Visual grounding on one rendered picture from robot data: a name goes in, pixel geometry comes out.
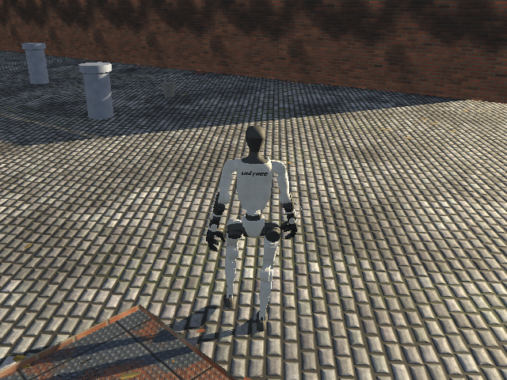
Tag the left robot upper arm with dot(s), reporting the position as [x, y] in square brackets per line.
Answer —
[225, 180]

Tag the right robot forearm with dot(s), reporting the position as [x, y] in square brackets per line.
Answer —
[290, 211]

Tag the right robot upper arm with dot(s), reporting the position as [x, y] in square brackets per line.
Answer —
[282, 180]

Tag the robot left hand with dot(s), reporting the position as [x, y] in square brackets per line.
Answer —
[210, 239]

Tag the robot shin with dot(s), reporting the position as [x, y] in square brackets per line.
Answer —
[230, 272]
[264, 295]

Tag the robot right hand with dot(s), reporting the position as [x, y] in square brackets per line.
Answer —
[286, 226]

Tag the left robot forearm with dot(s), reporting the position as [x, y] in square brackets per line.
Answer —
[216, 215]

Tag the right robot shin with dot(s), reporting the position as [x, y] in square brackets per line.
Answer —
[264, 295]

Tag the left robot shin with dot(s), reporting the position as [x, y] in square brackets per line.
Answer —
[230, 272]

